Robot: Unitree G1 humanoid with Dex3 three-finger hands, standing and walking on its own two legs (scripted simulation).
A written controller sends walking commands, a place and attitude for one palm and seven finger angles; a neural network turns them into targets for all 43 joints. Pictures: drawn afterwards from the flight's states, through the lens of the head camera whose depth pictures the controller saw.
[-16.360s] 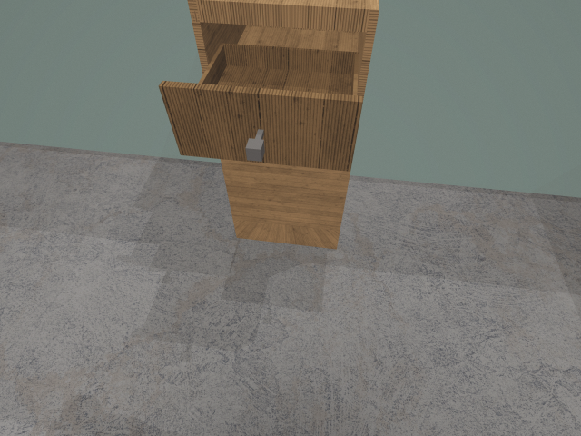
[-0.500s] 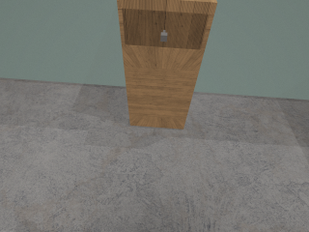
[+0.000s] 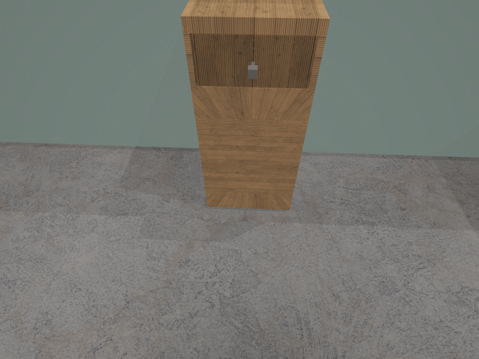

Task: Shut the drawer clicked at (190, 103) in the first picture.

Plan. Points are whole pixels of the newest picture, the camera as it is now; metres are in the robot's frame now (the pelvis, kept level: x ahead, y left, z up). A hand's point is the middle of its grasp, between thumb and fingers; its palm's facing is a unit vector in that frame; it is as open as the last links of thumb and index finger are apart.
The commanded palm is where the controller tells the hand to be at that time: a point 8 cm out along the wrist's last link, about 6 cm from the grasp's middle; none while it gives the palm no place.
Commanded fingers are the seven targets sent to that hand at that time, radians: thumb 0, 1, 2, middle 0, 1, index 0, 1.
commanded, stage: let the arm hang, fingers relaxed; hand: left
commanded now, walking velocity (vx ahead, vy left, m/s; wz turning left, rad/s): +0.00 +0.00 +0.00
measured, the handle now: (252, 69) +0.93 +0.01 +0.03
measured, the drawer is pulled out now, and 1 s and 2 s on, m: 0.00 0.00 0.00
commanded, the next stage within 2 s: look to check the result in 0.26 s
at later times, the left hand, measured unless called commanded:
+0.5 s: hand out of the picture -0.02 +0.17 -0.17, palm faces +0.05 -0.98 -0.18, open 7.4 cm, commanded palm none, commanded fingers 0.00 0.90 0.90 -0.20 -0.30 -0.20 -0.30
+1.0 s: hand out of the picture +0.02 +0.17 -0.17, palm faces +0.04 -0.98 -0.20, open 7.4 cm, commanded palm none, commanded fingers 0.00 0.90 0.90 -0.20 -0.30 -0.20 -0.30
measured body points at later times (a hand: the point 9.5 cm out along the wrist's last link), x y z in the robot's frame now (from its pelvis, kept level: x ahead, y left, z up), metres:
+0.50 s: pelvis +0.00 +0.00 +0.00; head +0.02 -0.01 +0.45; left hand -0.02 +0.22 -0.16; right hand -0.03 -0.20 -0.17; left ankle +0.03 +0.11 -0.74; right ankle +0.00 -0.11 -0.74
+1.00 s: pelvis +0.01 -0.01 +0.00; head +0.03 -0.02 +0.45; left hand +0.02 +0.22 -0.15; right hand +0.01 -0.23 -0.17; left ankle +0.03 +0.11 -0.74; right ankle +0.00 -0.11 -0.74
